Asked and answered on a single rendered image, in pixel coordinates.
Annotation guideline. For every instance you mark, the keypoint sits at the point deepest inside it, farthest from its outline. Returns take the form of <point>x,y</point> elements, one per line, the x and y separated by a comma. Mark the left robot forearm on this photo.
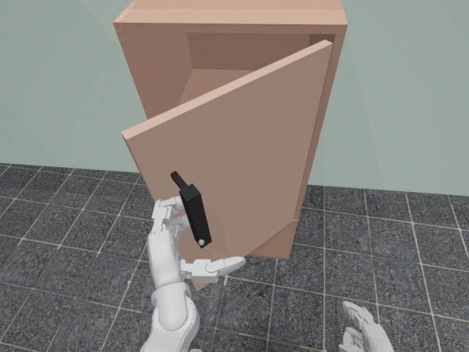
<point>175,319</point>

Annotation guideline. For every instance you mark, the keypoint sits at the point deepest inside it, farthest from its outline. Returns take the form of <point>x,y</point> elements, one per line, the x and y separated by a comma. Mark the robot right hand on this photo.
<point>373,337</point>

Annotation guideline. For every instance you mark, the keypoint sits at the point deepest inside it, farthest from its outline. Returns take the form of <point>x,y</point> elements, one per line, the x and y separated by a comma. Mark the robot left hand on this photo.
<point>164,254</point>

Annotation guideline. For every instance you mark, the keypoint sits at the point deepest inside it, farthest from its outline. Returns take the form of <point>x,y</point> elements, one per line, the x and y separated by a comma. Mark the cupboard door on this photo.
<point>244,147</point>

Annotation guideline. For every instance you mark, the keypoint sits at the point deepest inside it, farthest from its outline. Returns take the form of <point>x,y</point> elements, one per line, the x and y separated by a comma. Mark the handle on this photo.
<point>193,204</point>

